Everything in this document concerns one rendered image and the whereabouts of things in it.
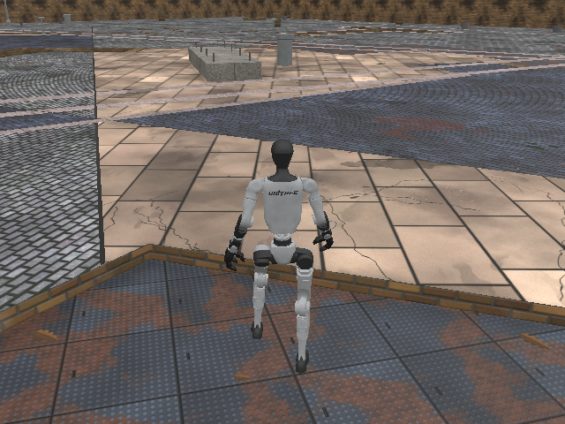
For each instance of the robot left hand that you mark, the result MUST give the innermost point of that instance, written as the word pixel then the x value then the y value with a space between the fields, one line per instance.
pixel 229 257

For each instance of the left robot shin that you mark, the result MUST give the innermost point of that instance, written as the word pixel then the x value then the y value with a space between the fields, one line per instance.
pixel 258 301

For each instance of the robot left forearm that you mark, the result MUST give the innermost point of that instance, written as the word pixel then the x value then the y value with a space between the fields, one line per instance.
pixel 237 236

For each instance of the robot shin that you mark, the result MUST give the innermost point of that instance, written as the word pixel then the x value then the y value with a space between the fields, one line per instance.
pixel 303 324
pixel 258 301

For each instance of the robot right hand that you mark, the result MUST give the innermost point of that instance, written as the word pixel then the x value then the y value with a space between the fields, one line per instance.
pixel 320 239

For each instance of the right robot shin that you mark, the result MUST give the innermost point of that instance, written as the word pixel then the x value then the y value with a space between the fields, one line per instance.
pixel 303 324

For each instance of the left robot upper arm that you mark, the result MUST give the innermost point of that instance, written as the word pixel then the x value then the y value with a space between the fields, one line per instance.
pixel 254 187

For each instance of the right robot upper arm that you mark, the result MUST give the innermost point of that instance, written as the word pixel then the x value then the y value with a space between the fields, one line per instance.
pixel 310 186

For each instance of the robot right forearm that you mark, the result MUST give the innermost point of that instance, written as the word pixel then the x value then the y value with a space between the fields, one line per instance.
pixel 325 228

